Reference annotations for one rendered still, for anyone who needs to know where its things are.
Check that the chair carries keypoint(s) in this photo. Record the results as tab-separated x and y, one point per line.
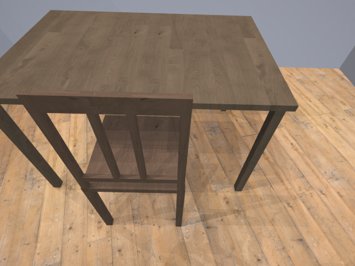
139	154

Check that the table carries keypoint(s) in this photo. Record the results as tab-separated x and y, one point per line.
222	60

